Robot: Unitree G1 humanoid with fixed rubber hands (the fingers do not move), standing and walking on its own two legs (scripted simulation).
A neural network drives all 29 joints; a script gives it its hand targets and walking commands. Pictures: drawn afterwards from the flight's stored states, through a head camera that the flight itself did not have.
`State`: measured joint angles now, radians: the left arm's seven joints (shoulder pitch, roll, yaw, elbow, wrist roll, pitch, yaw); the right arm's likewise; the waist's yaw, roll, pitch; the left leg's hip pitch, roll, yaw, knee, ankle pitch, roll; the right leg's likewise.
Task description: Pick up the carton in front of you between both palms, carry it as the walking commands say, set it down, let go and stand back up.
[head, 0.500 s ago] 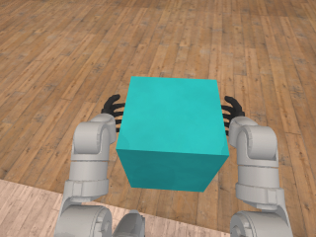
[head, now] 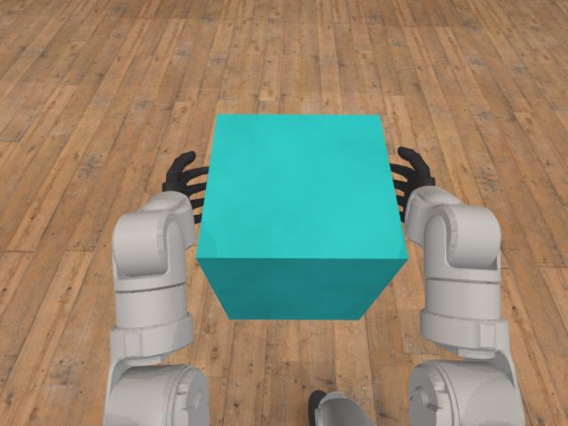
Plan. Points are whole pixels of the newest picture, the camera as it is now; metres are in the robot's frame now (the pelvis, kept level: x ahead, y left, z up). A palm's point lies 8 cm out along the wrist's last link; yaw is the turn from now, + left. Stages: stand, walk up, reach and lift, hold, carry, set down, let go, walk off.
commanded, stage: carry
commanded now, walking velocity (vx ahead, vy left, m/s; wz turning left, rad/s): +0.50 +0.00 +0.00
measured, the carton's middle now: (296, 228) +0.39 -0.03 +0.04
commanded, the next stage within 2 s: none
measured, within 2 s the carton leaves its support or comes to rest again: neither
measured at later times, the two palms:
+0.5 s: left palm (202, 113) +0.70 +0.12 +0.00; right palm (344, 102) +0.72 -0.18 +0.00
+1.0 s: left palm (229, 26) +0.98 +0.07 +0.03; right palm (350, 22) +0.98 -0.23 +0.03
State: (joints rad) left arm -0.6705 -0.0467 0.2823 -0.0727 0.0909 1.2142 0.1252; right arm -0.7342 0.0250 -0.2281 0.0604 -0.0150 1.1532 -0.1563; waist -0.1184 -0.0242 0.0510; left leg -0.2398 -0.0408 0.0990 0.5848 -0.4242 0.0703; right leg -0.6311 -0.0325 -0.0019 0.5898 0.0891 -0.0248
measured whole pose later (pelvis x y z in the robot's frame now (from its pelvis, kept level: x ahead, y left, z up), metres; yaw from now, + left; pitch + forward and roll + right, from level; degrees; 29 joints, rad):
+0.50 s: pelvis +0.35 -0.04 -0.08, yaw +0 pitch +6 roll +1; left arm -0.58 -0.04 0.21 0.04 0.03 1.10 0.14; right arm -0.58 0.05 -0.23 0.01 -0.08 1.12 -0.14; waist 0.07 0.00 0.06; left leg -0.69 0.00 0.11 0.63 -0.03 0.06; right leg -0.12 0.08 -0.08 0.49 -0.46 -0.11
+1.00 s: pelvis +0.69 -0.08 -0.07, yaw +0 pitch +4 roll -2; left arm -0.27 -0.16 0.17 -0.22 0.13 1.18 0.10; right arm -0.30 0.14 -0.19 -0.19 -0.12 1.17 -0.07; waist 0.00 0.03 -0.14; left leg -0.08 0.06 0.12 0.54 -0.45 0.00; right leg -0.41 -0.01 -0.20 0.45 -0.10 -0.04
